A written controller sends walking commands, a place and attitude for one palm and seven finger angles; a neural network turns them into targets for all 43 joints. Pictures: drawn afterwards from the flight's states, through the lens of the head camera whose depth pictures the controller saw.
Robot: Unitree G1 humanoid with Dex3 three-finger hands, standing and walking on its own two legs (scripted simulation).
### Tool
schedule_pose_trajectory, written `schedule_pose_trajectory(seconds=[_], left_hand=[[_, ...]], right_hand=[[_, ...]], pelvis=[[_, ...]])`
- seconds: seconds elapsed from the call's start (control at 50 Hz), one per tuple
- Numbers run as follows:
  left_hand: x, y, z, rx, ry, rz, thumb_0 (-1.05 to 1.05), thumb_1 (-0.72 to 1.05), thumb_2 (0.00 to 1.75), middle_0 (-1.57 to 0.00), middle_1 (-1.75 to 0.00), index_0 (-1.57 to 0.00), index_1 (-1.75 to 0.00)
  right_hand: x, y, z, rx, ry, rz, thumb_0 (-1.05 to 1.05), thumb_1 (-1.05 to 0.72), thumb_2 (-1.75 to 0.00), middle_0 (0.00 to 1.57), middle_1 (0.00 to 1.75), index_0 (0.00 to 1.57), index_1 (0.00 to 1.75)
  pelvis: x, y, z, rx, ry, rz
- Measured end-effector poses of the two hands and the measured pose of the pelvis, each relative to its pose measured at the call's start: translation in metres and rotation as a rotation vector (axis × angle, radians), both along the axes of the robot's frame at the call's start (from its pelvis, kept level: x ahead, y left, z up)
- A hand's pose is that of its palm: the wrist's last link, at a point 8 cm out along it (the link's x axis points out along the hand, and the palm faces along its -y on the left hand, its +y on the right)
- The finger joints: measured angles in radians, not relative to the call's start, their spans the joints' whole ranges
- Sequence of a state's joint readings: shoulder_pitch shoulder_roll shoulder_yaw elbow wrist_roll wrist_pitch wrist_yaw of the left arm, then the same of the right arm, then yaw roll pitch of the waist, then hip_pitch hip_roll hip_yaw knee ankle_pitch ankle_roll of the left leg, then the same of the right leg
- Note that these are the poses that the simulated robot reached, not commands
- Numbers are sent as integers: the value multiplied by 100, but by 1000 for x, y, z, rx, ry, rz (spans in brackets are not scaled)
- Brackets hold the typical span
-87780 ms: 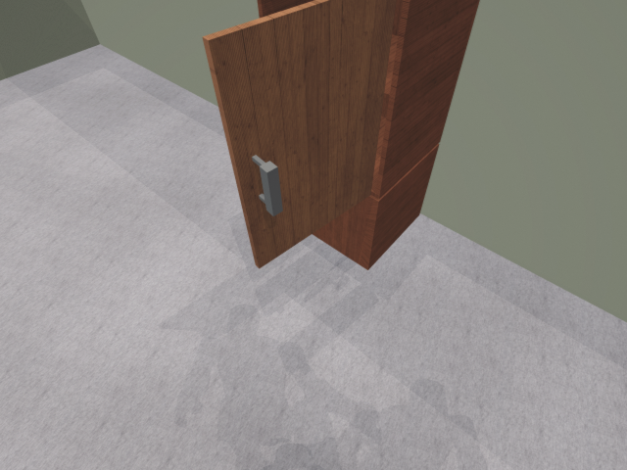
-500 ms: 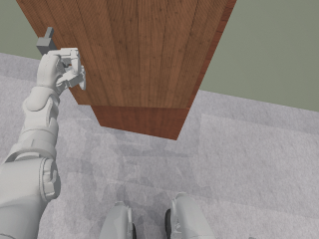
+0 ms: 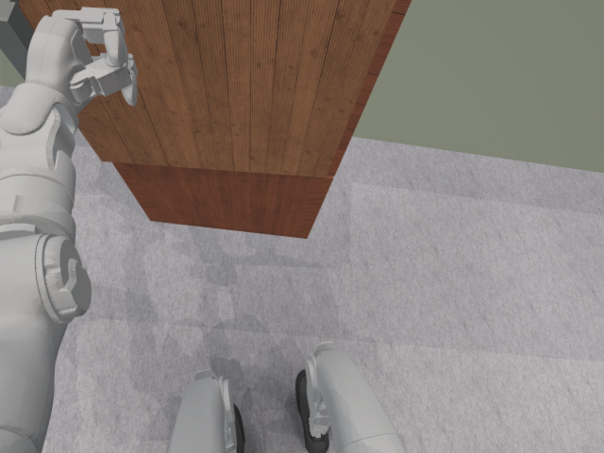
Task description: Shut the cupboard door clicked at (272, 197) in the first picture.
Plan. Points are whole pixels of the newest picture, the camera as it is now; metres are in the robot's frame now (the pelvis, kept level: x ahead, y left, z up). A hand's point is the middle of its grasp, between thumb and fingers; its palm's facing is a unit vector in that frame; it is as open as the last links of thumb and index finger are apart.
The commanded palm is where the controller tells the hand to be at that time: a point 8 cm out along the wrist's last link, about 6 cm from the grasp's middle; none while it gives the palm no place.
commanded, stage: push the door shut along its arc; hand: left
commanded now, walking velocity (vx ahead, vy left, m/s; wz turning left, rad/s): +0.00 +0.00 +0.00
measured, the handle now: (37, 46) +0.60 +0.23 +0.08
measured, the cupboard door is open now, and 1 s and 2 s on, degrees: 4 0 0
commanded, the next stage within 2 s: pull the fist back off the door in 0.56 s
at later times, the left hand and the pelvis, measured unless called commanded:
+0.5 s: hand (131, 50) +0.59 +0.13 +0.08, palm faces -0.34 -0.94 -0.04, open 3.0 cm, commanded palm +0.62 +0.12 +0.08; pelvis +0.00 +0.00 -0.01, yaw +0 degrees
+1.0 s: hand (154, 47) +0.59 +0.10 +0.08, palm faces +0.10 -0.99 -0.08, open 3.2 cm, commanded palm +0.58 +0.11 +0.08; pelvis -0.02 -0.01 -0.01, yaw +1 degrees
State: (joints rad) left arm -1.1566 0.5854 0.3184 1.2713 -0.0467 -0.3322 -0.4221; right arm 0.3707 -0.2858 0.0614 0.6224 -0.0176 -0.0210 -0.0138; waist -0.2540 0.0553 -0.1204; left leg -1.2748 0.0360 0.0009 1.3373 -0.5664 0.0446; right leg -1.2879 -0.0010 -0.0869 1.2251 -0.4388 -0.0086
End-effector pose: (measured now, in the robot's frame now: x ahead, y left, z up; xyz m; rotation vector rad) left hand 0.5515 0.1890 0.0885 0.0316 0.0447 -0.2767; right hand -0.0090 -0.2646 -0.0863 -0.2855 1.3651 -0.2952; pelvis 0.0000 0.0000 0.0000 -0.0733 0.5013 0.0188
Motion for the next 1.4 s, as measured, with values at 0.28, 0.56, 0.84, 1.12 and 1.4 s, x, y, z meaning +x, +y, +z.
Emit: schedule_pose_trajectory(seconds=[0.28, 0.56, 0.84, 1.12, 1.4], left_hand=[[32, -8, 0, 22, 32, -41, -1, 90, 92, -130, -150, -130, -149], [37, -6, 1, 29, 45, -71, -1, 86, 97, -130, -150, -132, -149], [20, -22, -6, -73, 32, 338, 0, 72, 100, -130, -150, -134, -149], [14, -42, 2, 11, -3, 342, 5, 94, 99, -130, -150, -130, -149], [-14, -57, -10, -7, -33, 341, 2, 91, 91, -130, -150, -130, -149]], right_hand=[[-21, 9, 0, 4, 84, -45, 0, -91, -89, 21, 30, 20, 30], [-22, -2, 0, -52, 88, -12, 0, -91, -89, 21, 30, 20, 30], [-29, 9, -6, 26, 67, 91, 0, -91, -89, 21, 30, 20, 30], [-71, 23, 1, 114, 130, -20, 0, -91, -89, 21, 30, 20, 30], [-20, 5, 12, 120, 89, -17, 0, -91, -89, 21, 30, 20, 30]], pelvis=[[7, 0, -5, -9, 40, -5], [1, -4, -14, -27, 60, 18], [-15, -6, -16, -27, 59, 31], [-17, -9, -4, -3, 34, 12], [14, -10, 20, 31, -13, -15]])
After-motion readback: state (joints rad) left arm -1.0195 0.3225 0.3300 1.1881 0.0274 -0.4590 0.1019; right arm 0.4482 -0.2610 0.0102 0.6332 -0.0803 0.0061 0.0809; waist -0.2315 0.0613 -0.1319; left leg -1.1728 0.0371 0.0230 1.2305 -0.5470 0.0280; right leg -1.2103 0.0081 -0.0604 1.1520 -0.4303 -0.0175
